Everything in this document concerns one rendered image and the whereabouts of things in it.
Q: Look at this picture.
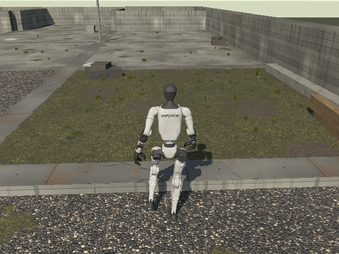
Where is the robot left hand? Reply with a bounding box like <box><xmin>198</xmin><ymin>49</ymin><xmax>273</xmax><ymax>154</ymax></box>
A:
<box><xmin>133</xmin><ymin>151</ymin><xmax>146</xmax><ymax>166</ymax></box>

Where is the left robot shin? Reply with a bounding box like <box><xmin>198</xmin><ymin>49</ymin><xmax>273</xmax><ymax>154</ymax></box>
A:
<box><xmin>149</xmin><ymin>166</ymin><xmax>157</xmax><ymax>202</ymax></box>

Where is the left robot foot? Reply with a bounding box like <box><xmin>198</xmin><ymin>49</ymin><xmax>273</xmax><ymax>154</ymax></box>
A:
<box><xmin>146</xmin><ymin>199</ymin><xmax>154</xmax><ymax>208</ymax></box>

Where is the left robot forearm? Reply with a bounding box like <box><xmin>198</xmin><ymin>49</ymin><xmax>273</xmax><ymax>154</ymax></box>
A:
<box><xmin>135</xmin><ymin>128</ymin><xmax>148</xmax><ymax>153</ymax></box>

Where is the right robot forearm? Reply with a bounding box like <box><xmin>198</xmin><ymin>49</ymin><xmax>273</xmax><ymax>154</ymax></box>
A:
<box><xmin>189</xmin><ymin>128</ymin><xmax>196</xmax><ymax>144</ymax></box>

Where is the robot right upper arm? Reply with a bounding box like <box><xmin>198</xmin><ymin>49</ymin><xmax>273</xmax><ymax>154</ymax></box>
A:
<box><xmin>181</xmin><ymin>107</ymin><xmax>195</xmax><ymax>135</ymax></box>

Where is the robot right hand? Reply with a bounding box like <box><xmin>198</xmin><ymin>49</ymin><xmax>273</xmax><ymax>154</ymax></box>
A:
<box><xmin>184</xmin><ymin>141</ymin><xmax>196</xmax><ymax>150</ymax></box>

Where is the robot left upper arm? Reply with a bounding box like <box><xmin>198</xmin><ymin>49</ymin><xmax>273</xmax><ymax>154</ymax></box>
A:
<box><xmin>143</xmin><ymin>106</ymin><xmax>159</xmax><ymax>136</ymax></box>

